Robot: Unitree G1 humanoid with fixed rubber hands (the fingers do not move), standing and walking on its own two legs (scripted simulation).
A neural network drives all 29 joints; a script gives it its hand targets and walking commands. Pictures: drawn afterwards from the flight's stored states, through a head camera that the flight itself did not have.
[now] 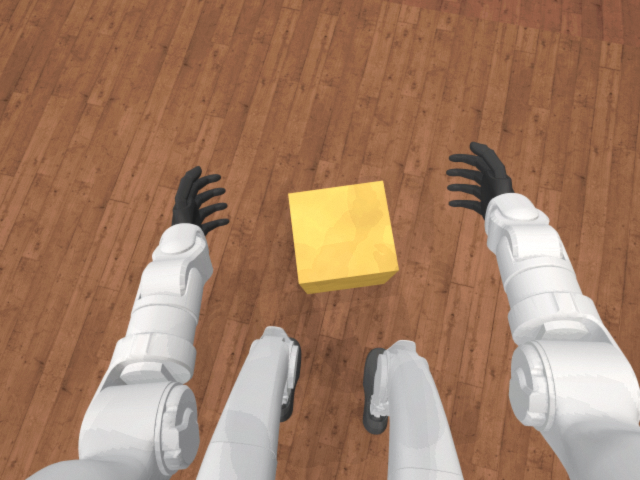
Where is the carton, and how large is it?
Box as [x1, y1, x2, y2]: [288, 181, 398, 293]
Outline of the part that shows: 382,181 288,194 299,284 307,293 384,283 398,270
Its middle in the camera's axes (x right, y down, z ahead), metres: +0.05 +0.00 +0.94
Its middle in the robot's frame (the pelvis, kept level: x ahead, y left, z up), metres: +0.47 +0.02 -0.53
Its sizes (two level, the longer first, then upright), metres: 0.210 0.200 0.250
